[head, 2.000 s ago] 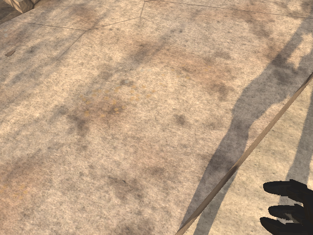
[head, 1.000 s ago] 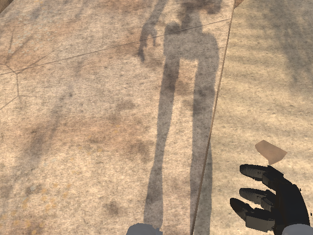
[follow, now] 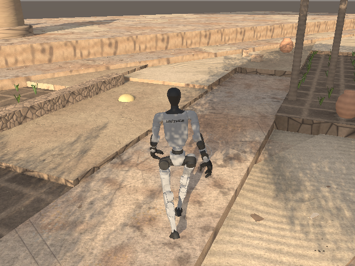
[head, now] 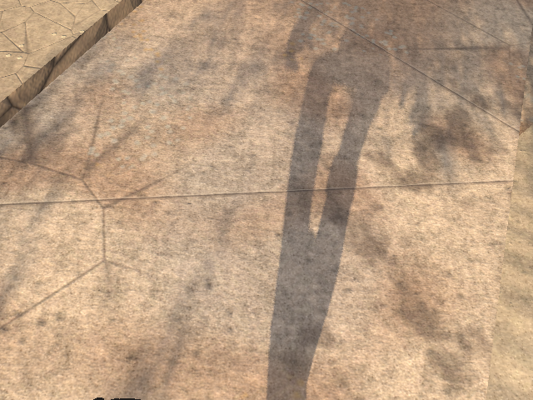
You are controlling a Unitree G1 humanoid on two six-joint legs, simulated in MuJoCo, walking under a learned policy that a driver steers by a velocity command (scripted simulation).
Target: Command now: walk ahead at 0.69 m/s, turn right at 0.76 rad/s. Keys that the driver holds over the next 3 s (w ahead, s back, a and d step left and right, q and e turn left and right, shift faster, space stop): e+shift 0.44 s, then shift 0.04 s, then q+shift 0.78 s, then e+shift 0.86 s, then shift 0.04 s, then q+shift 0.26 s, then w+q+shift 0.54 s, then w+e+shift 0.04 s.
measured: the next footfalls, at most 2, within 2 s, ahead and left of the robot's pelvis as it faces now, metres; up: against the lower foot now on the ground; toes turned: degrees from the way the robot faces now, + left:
left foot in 0.34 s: +0.49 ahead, +0.12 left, +0.00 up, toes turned -33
right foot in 0.68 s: +0.30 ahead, -0.04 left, +0.00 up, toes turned -28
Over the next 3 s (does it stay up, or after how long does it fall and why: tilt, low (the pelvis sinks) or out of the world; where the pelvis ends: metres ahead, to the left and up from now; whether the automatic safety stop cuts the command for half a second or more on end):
stays up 0.58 0.21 0.00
